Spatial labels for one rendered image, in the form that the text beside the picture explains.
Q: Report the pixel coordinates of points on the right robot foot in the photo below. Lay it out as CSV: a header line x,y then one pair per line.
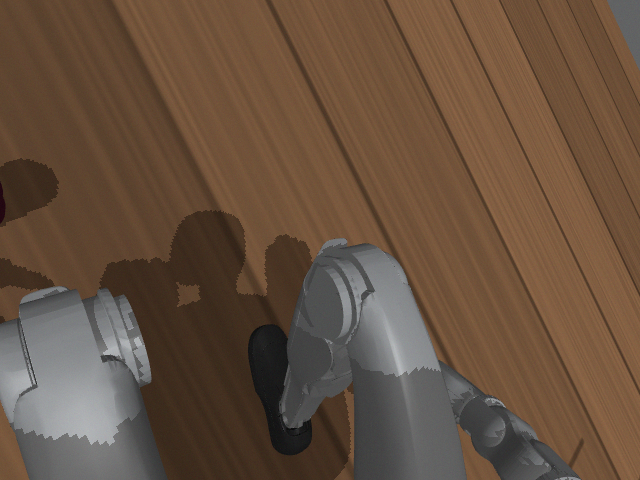
x,y
267,352

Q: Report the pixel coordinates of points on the right robot hand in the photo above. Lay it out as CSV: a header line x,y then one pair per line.
x,y
460,390

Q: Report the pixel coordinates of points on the right robot arm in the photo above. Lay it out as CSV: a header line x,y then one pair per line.
x,y
510,444

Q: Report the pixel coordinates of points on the cup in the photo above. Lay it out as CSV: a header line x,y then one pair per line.
x,y
2,204

